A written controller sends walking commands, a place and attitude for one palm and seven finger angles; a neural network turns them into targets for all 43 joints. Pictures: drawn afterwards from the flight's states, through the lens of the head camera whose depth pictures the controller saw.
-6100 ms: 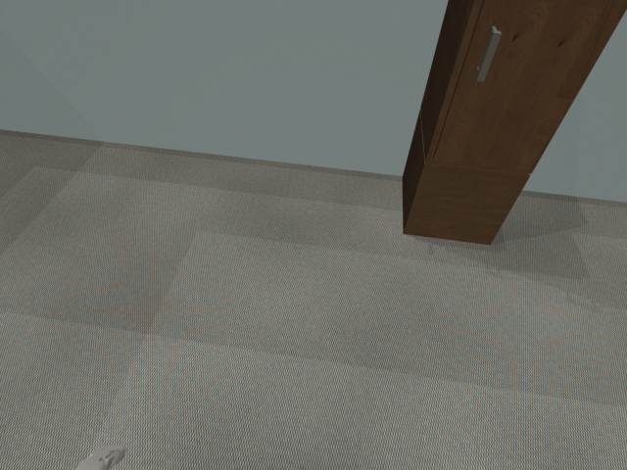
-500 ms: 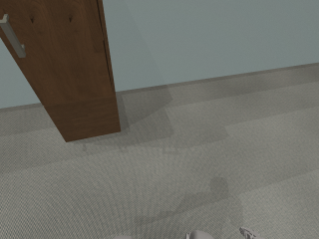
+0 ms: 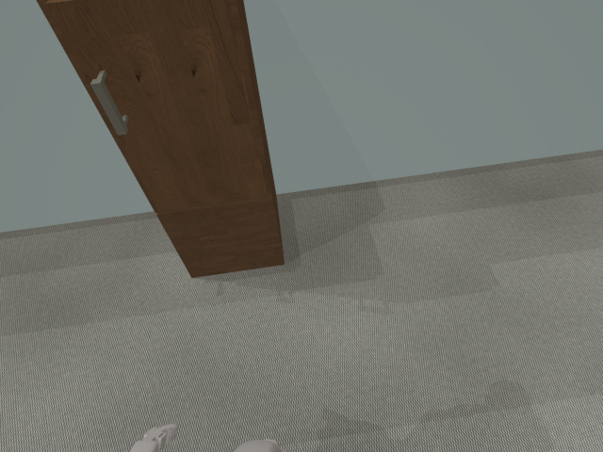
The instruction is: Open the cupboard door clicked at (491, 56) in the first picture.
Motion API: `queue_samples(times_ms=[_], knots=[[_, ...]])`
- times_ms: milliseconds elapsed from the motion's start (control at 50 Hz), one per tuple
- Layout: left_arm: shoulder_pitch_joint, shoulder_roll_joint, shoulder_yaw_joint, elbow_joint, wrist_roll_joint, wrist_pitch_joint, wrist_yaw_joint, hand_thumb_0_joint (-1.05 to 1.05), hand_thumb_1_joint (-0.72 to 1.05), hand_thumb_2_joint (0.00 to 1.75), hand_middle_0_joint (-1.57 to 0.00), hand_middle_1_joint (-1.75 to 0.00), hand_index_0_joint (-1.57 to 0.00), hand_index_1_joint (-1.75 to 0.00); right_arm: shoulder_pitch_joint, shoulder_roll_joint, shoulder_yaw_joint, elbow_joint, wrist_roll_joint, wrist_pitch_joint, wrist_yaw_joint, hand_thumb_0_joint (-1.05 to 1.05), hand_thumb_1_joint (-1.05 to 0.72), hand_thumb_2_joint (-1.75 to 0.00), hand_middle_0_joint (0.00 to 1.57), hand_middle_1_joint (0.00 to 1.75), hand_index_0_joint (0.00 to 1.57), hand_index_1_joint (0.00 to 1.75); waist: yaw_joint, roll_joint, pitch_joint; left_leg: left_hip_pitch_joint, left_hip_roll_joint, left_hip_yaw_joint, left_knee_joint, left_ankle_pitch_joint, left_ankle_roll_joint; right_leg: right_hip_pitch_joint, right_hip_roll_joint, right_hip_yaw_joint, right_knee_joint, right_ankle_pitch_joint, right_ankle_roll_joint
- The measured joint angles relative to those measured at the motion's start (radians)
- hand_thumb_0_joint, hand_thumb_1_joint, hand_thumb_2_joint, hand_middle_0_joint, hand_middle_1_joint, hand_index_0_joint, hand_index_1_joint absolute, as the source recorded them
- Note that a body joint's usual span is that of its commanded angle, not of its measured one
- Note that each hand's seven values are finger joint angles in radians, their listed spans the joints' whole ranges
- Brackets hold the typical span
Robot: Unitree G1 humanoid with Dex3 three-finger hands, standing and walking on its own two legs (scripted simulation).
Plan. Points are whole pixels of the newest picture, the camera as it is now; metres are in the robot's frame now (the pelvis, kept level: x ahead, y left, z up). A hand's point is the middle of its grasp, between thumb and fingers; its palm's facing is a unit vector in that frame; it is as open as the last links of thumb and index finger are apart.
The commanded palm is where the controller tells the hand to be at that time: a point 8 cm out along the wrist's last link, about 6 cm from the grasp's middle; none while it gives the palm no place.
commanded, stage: turn to face it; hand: left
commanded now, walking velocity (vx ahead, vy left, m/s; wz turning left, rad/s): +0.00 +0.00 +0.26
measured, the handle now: (112, 103) +0.81 +0.45 +0.05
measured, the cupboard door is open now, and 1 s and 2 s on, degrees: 0 0 0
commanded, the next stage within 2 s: take the last steps up to it in 0.02 s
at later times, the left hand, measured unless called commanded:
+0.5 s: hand out of the picture -0.09 +0.28 -0.19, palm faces +0.23 -0.95 -0.22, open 7.4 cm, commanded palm none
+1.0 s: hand (142, 374) +0.28 +0.31 -0.18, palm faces +0.08 -0.98 -0.16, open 7.4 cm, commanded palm none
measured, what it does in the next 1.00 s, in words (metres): walks ahead: left foot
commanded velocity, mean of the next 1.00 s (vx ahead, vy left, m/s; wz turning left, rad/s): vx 0.26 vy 0.03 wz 0.03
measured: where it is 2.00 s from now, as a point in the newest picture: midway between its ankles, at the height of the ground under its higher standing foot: (286, 442)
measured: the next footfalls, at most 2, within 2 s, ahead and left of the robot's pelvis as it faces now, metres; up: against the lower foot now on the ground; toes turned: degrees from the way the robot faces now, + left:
left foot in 0.40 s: +0.03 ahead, +0.17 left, +0.00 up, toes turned +15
right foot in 1.02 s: +0.33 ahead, +0.08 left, +0.00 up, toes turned +0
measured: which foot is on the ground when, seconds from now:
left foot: up 0.00-0.38, down 0.40-1.00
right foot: down 0.00-0.40, up 0.42-1.00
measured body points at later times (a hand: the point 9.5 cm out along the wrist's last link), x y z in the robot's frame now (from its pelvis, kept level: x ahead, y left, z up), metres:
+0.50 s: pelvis +0.02 +0.09 +0.00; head +0.01 +0.12 +0.44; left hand -0.10 +0.33 -0.17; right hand +0.17 -0.14 -0.12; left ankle -0.01 +0.16 -0.74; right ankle -0.01 -0.07 -0.69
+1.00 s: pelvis +0.18 +0.13 -0.02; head +0.20 +0.14 +0.43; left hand +0.27 +0.36 -0.16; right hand +0.04 -0.07 -0.15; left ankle -0.01 +0.16 -0.73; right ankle +0.29 +0.07 -0.72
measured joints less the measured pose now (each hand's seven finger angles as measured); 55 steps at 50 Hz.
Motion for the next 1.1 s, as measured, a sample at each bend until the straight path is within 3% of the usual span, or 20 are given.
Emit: queue_samples(times_ms=[40, 100, 260, 340, 400, 420, 460, 520, 600, 740, 900, 960, 1000, 1040, 1080, 1100], knots=[[0.020, -0.007, -0.001, 0.014, -0.001, 0.001, 0.000, 0.00, 0.90, 0.90, -0.20, -0.30, -0.20, -0.30, 0.001, -0.004, -0.003, 0.009, -0.001, 0.002, 0.005, 0.01, -0.91, -0.90, 0.20, 0.30, 0.20, 0.30, 0.001, -0.002, -0.001, -0.026, 0.026, 0.017, 0.110, 0.040, -0.014, 0.021, -0.009, -0.017, -0.025, 0.011, 0.000], [0.048, -0.011, -0.002, 0.032, 0.000, -0.006, 0.001, 0.00, 0.90, 0.90, -0.20, -0.30, -0.20, -0.30, -0.002, -0.007, -0.002, 0.022, 0.000, 0.003, 0.006, 0.00, -0.91, -0.90, 0.20, 0.30, 0.20, 0.30, 0.008, -0.008, 0.003, -0.025, 0.064, 0.024, 0.152, 0.074, -0.033, 0.041, -0.021, -0.044, -0.045, 0.018, 0.001], [0.138, -0.003, 0.008, 0.093, 0.013, -0.028, -0.008, 0.00, 0.90, 0.90, -0.20, -0.30, -0.20, -0.30, -0.047, -0.003, 0.014, 0.047, -0.001, 0.005, 0.013, 0.01, -0.91, -0.90, 0.19, 0.30, 0.20, 0.30, 0.062, -0.041, 0.010, 0.071, 0.111, 0.071, -0.049, 0.025, -0.039, 0.058, -0.057, -0.097, -0.053, 0.016, 0.025], [0.194, 0.026, 0.023, 0.139, 0.021, -0.032, -0.012, 0.00, 0.90, 0.90, -0.20, -0.30, -0.20, -0.30, -0.080, 0.005, 0.024, 0.035, 0.001, -0.010, 0.025, 0.01, -0.91, -0.90, 0.19, 0.30, 0.20, 0.30, 0.099, -0.073, 0.001, 0.123, 0.110, 0.120, -0.187, -0.001, -0.017, 0.066, -0.087, -0.115, -0.051, 0.009, 0.055], [0.239, 0.053, 0.034, 0.176, 0.018, -0.021, -0.015, 0.00, 0.90, 0.90, -0.20, -0.30, -0.20, -0.30, -0.097, 0.011, 0.035, 0.009, 0.003, -0.043, 0.027, 0.01, -0.91, -0.90, 0.19, 0.30, 0.20, 0.30, 0.115, -0.094, -0.014, 0.213, 0.105, 0.154, -0.402, 0.063, 0.001, 0.057, -0.115, -0.118, -0.004, -0.021, 0.087], [0.250, 0.060, 0.037, 0.190, 0.014, -0.012, -0.017, 0.00, 0.90, 0.90, -0.20, -0.30, -0.20, -0.30, -0.101, 0.013, 0.036, 0.000, 0.002, -0.059, 0.024, 0.01, -0.91, -0.90, 0.19, 0.30, 0.20, 0.30, 0.113, -0.100, -0.016, 0.222, 0.097, 0.160, -0.428, 0.129, 0.023, 0.038, -0.123, -0.108, 0.048, -0.060, 0.081], [0.254, 0.071, 0.040, 0.216, 0.013, 0.016, -0.016, 0.00, 0.90, 0.90, -0.20, -0.30, -0.20, -0.30, -0.103, 0.026, 0.043, -0.011, -0.001, -0.082, 0.016, 0.00, -0.91, -0.90, 0.19, 0.30, 0.20, 0.30, 0.118, -0.109, -0.014, 0.231, 0.084, 0.178, -0.398, 0.120, 0.068, -0.036, -0.112, -0.046, 0.243, -0.178, 0.066], [0.243, 0.070, 0.039, 0.235, 0.018, 0.028, -0.022, 0.01, 0.90, 0.90, -0.20, -0.30, -0.20, -0.30, -0.068, 0.049, 0.057, -0.010, -0.001, -0.097, -0.002, 0.00, -0.91, -0.90, 0.19, 0.30, 0.20, 0.30, 0.102, -0.096, -0.030, 0.293, 0.073, 0.187, -0.462, 0.105, 0.099, -0.159, -0.083, -0.014, 0.489, -0.143, 0.045], [0.192, 0.063, 0.036, 0.218, 0.018, 0.008, -0.031, 0.01, 0.91, 0.90, -0.19, -0.30, -0.20, -0.30, 0.007, 0.077, 0.064, 0.031, 0.007, -0.113, -0.022, 0.00, -0.92, -0.90, 0.20, 0.30, 0.20, 0.30, 0.081, -0.090, -0.032, 0.390, 0.039, 0.178, -0.603, 0.153, 0.114, -0.275, -0.077, 0.004, 0.592, 0.013, 0.052], [0.095, 0.034, 0.034, 0.181, 0.010, 0.001, -0.027, 0.00, 0.91, 0.90, -0.19, -0.30, -0.20, -0.30, 0.149, 0.106, 0.071, 0.127, 0.012, -0.125, -0.033, 0.00, -0.93, -0.90, 0.20, 0.30, 0.20, 0.30, 0.055, -0.093, -0.025, 0.515, -0.006, 0.178, -0.718, 0.148, 0.133, -0.377, -0.056, 0.019, 0.573, 0.108, 0.064], [-0.014, -0.003, 0.023, 0.160, 0.004, 0.004, -0.034, 0.00, 0.91, 0.90, -0.19, -0.30, -0.20, -0.30, 0.283, 0.144, 0.084, 0.200, 0.001, -0.139, -0.052, 0.00, -0.91, -0.90, 0.20, 0.30, 0.20, 0.30, -0.007, -0.071, 0.001, 0.616, -0.009, 0.177, -0.741, 0.067, 0.123, -0.362, -0.023, -0.029, 0.389, 0.115, 0.019], [-0.050, -0.015, 0.015, 0.140, 0.002, -0.009, -0.032, 0.00, 0.91, 0.90, -0.19, -0.30, -0.20, -0.30, 0.310, 0.152, 0.087, 0.223, 0.000, -0.134, -0.052, 0.00, -0.91, -0.90, 0.20, 0.30, 0.20, 0.30, -0.017, -0.055, 0.021, 0.639, 0.011, 0.184, -0.701, 0.013, 0.108, -0.304, 0.016, -0.058, 0.257, 0.072, -0.020], [-0.053, -0.020, 0.012, 0.129, 0.003, -0.028, -0.029, 0.00, 0.91, 0.90, -0.19, -0.30, -0.20, -0.30, 0.323, 0.155, 0.085, 0.239, 0.004, -0.125, -0.051, 0.00, -0.91, -0.90, 0.20, 0.30, 0.20, 0.30, -0.011, -0.052, 0.026, 0.632, 0.026, 0.200, -0.607, -0.023, 0.091, -0.234, 0.047, -0.077, 0.171, 0.074, -0.046], [-0.039, -0.019, 0.012, 0.122, 0.006, -0.058, -0.027, 0.00, 0.90, 0.90, -0.20, -0.30, -0.20, -0.30, 0.335, 0.164, 0.080, 0.247, 0.016, -0.116, -0.047, 0.00, -0.91, -0.90, 0.20, 0.30, 0.20, 0.30, 0.002, -0.068, 0.016, 0.531, 0.039, 0.204, -0.335, -0.007, 0.065, -0.159, 0.054, -0.079, 0.101, 0.095, -0.084], [-0.020, -0.024, 0.013, 0.121, -0.003, -0.075, -0.022, 0.00, 0.90, 0.90, -0.20, -0.30, -0.20, -0.30, 0.302, 0.159, 0.069, 0.240, 0.023, -0.104, -0.040, 0.00, -0.91, -0.90, 0.20, 0.30, 0.20, 0.30, 0.010, -0.058, 0.025, 0.359, 0.057, 0.148, 0.050, -0.027, 0.062, -0.136, 0.067, -0.084, 0.123, 0.045, -0.099], [-0.005, -0.026, 0.013, 0.126, -0.006, -0.075, -0.018, 0.00, 0.90, 0.90, -0.20, -0.30, -0.20, -0.30, 0.279, 0.155, 0.063, 0.229, 0.022, -0.099, -0.037, 0.01, -0.91, -0.90, 0.20, 0.30, 0.20, 0.30, 0.012, -0.054, 0.026, 0.283, 0.067, 0.126, 0.173, -0.013, 0.064, -0.111, 0.073, -0.086, 0.108, 0.035, -0.100]])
